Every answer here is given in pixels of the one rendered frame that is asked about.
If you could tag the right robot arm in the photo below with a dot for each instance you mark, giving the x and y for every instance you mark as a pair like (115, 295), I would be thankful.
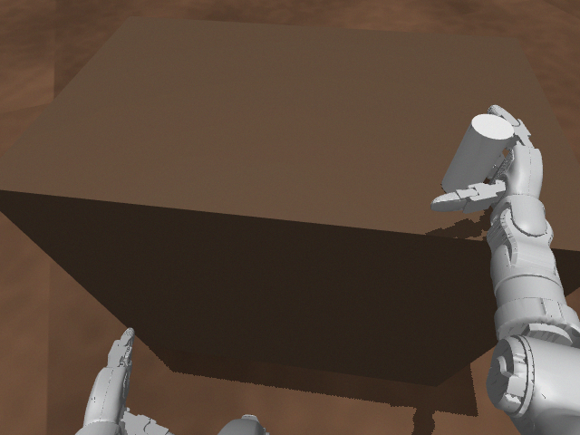
(534, 376)

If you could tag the left robot hand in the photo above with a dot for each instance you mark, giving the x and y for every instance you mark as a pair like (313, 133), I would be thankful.
(107, 400)

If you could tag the can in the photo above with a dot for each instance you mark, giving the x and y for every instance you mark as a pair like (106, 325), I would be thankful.
(482, 144)

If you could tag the right robot hand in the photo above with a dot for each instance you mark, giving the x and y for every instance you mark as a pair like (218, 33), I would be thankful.
(519, 173)

